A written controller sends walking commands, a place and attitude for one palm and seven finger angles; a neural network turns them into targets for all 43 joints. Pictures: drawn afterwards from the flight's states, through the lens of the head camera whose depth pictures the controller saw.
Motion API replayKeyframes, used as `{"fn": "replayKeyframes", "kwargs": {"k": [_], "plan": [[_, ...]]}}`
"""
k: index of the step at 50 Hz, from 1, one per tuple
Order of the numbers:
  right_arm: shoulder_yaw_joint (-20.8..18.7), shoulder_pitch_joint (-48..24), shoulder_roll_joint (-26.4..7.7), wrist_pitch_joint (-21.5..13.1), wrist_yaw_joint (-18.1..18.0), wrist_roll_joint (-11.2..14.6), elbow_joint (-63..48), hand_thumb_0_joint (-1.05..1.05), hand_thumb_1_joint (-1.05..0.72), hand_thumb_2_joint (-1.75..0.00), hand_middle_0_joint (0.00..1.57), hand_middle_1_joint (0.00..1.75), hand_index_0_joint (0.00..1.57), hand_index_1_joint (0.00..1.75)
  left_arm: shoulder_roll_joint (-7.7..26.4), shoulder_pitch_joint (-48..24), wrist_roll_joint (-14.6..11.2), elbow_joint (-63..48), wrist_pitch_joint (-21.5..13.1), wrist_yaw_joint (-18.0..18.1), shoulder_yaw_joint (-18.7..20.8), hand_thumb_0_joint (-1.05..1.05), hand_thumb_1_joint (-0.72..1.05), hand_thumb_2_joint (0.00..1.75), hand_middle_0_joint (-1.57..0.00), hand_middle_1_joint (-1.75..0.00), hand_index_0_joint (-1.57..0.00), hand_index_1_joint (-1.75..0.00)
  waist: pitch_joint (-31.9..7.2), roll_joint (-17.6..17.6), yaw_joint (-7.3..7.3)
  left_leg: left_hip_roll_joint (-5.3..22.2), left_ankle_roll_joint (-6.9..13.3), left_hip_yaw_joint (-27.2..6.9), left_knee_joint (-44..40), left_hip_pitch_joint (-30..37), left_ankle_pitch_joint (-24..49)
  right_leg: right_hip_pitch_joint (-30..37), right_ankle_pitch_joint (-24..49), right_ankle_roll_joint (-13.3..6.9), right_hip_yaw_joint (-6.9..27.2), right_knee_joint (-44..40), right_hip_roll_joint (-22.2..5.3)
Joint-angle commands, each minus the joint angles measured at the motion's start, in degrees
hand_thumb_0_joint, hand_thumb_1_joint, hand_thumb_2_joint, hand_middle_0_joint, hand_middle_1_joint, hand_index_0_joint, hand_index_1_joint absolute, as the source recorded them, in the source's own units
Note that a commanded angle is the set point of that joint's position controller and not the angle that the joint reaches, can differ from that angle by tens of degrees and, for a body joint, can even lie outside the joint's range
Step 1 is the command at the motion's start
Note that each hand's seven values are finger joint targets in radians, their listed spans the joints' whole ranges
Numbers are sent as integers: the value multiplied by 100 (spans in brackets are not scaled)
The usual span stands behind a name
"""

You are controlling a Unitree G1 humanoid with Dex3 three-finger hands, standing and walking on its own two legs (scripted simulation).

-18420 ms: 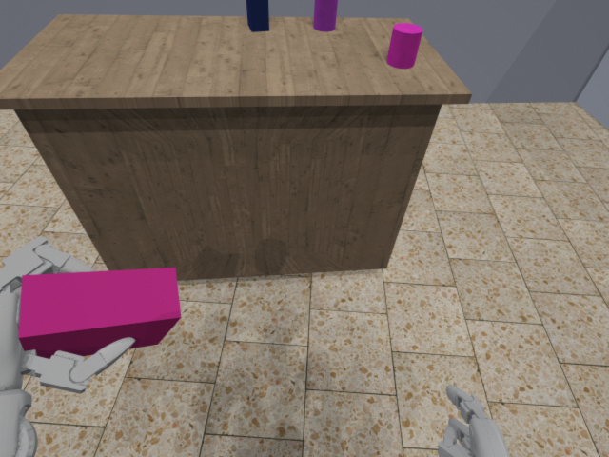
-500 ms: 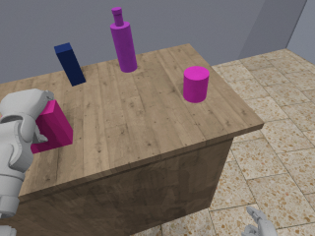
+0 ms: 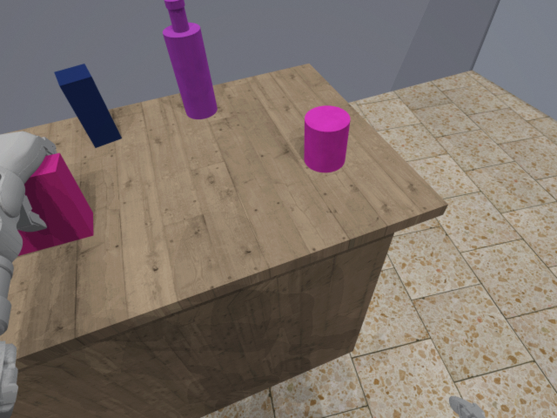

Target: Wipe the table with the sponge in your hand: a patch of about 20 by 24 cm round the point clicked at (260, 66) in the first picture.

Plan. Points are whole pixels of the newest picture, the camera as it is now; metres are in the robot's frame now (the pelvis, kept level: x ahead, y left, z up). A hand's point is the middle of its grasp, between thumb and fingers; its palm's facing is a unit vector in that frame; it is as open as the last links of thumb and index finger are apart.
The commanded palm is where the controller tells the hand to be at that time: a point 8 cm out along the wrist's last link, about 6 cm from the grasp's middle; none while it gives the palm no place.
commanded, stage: wipe forward along the first lane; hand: left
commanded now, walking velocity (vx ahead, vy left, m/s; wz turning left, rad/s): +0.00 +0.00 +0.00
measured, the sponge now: (39, 216) +0.35 +0.38 +0.12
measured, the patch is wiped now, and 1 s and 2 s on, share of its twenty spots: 0.35 0.45 0.65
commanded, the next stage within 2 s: slide across to the middle lane in 0.12 s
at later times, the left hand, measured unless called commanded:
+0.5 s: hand (39, 171) +0.40 +0.38 +0.16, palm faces -0.06 +0.02 -1.00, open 9.4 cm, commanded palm +0.38 +0.35 +0.21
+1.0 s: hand (97, 155) +0.44 +0.31 +0.16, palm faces -0.02 +0.00 -1.00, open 9.4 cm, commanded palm +0.40 +0.29 +0.22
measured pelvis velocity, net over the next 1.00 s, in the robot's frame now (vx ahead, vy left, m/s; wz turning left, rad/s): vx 0.03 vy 0.02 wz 0.01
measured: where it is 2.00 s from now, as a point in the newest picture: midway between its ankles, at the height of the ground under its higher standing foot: outside the picture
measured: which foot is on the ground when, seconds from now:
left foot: down 0.00-1.00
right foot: down 0.00-1.00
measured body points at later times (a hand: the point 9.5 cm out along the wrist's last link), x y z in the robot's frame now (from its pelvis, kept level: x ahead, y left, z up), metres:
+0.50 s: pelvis +0.01 +0.02 +0.00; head +0.04 +0.00 +0.45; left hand +0.40 +0.37 +0.22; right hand +0.12 -0.25 -0.13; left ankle +0.05 +0.14 -0.73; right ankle -0.02 -0.13 -0.73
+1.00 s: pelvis +0.03 +0.02 +0.01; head +0.05 -0.01 +0.45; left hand +0.43 +0.30 +0.22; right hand +0.23 -0.20 -0.10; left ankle +0.05 +0.14 -0.73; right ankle -0.02 -0.13 -0.73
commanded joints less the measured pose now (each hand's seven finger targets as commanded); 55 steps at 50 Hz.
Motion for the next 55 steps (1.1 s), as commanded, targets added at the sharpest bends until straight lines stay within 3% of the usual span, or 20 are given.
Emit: {"fn": "replayKeyframes", "kwargs": {"k": [1,6,10,13,14,16,19,23,24,27,29,31,34,35,37,39,45,48,53,55], "plan": [[-324,-121,-778,-149,-47,15,-669,0,-90,-90,20,30,20,30,1535,-1663,281,-12,-133,111,159,0,10,130,-120,-160,-120,-160,-913,-376,-132,-465,420,231,-216,902,353,-427,665,-363,40,-678,317],[-395,47,-808,-48,-29,-10,-639,0,-90,-90,20,30,20,30,1691,-1498,221,70,-401,208,400,0,10,130,-120,-160,-120,-160,-1186,-462,-84,-448,453,249,-131,912,611,-300,1031,-371,77,-611,324],[-409,111,-854,10,-34,-6,-548,0,-90,-90,20,30,20,30,1957,-1751,197,379,-488,322,573,0,10,130,-120,-160,-120,-160,-1081,-574,-119,-443,462,254,-171,769,499,-348,942,-350,86,-637,330],[-409,87,-820,23,-4,26,-548,0,-90,-90,20,30,20,30,1686,-1992,218,282,-478,371,280,0,10,130,-120,-160,-120,-160,-1167,-443,-175,-419,458,251,-202,864,453,-429,841,-350,100,-660,325],[-411,31,-781,-4,0,23,-604,0,-90,-90,20,30,20,30,1671,-2057,210,26,-514,370,277,0,10,130,-120,-160,-120,-160,-1326,-207,-136,-412,462,216,-232,983,571,-374,910,-392,104,-649,327],[-419,69,-773,10,7,35,-582,0,-90,-90,20,30,20,30,1547,-2038,173,-16,-438,411,193,0,10,130,-120,-160,-120,-160,-1355,-346,-173,-411,473,225,-195,1072,643,-332,1000,-379,97,-673,334],[-384,-104,-694,-63,17,72,-676,0,-90,-90,20,30,20,30,1252,-2326,0,-541,-423,448,-3,0,10,130,-120,-160,-120,-160,-1407,-124,-163,-393,457,117,-357,1272,597,-374,887,-412,52,-728,354],[-372,-215,-667,-148,50,96,-678,0,-90,-90,20,30,20,30,1036,-2257,-176,-813,-143,595,-66,0,10,130,-120,-160,-120,-160,-1427,-208,-109,-397,441,90,-416,1449,625,-247,937,-406,16,-764,361],[-331,-328,-668,-183,57,107,-712,0,-90,-90,20,30,20,30,1142,-2309,-190,-931,-69,604,19,0,10,130,-120,-160,-120,-160,-1472,-74,-55,-404,416,56,-476,1448,713,-162,987,-430,-1,-769,360],[-297,-473,-594,-275,122,111,-774,0,-90,-90,20,30,20,30,749,-2640,-102,-1374,249,684,-376,0,10,130,-120,-160,-120,-160,-1593,127,-65,-414,384,7,-527,1667,758,-171,963,-450,-46,-714,389],[-240,-633,-566,-357,134,118,-853,0,-90,-90,20,30,20,30,807,-2800,-108,-1644,455,722,-322,0,10,130,-120,-160,-120,-160,-1673,214,1,-419,360,-39,-556,1723,891,-61,1030,-478,-40,-712,387],[-222,-669,-535,-427,156,117,-836,0,-90,-90,20,30,20,30,553,-2956,-83,-1699,673,746,-544,0,10,130,-120,-160,-120,-160,-1776,101,-17,-428,343,-29,-516,1818,993,-31,1073,-467,-71,-675,380],[-155,-822,-531,-484,181,105,-871,0,-90,-90,20,30,20,30,609,-3009,-4,-1713,961,783,-468,0,10,130,-120,-160,-120,-160,-1799,133,72,-433,291,-59,-545,1806,1208,78,1153,-508,-89,-652,390],[-130,-840,-513,-499,186,104,-871,0,-90,-90,20,30,20,30,392,-3119,0,-1665,1057,777,-681,0,10,130,-120,-160,-120,-160,-1785,83,37,-445,289,-29,-531,1821,1228,75,1171,-497,-104,-645,377],[-116,-877,-510,-521,184,99,-839,0,-90,-90,20,30,20,30,339,-3207,11,-1538,1205,789,-705,0,10,130,-120,-160,-120,-160,-1840,-65,42,-436,284,0,-510,1847,1235,85,1197,-484,-95,-647,364],[-77,-953,-504,-546,176,88,-885,0,-90,-90,20,30,20,30,526,-3233,1,-1574,1281,780,-536,0,10,130,-120,-160,-120,-160,-1947,-111,106,-450,276,-8,-518,1811,1368,279,1328,-502,-77,-664,356],[-62,-929,-445,-562,189,68,-902,0,-90,-90,20,30,20,30,7,-3506,73,-1617,1408,625,-1022,0,10,130,-120,-160,-120,-160,-2080,-129,-4,-462,290,60,-357,2030,1838,293,1745,-486,-99,-597,345],[-66,-887,-449,-534,205,56,-883,0,-90,-90,20,30,20,30,50,-3372,133,-1607,1431,584,-955,0,10,130,-120,-160,-120,-160,-2077,-103,21,-463,276,69,-327,1997,1999,331,1922,-489,-109,-549,342],[-86,-965,-506,-405,260,15,-959,0,-90,-90,20,30,20,30,296,-2221,30,-1919,1513,524,-476,0,10,130,-120,-160,-120,-160,-2072,-401,173,-462,320,199,-230,1842,2399,707,2596,-418,-92,-477,305],[-79,-1025,-499,-382,295,3,-1076,0,-90,-90,20,30,20,30,272,-1754,-56,-2332,1528,490,-406,0,10,130,-120,-160,-120,-160,-2188,-319,250,-473,335,203,-183,1863,2803,906,2911,-401,-93,-420,294]]}}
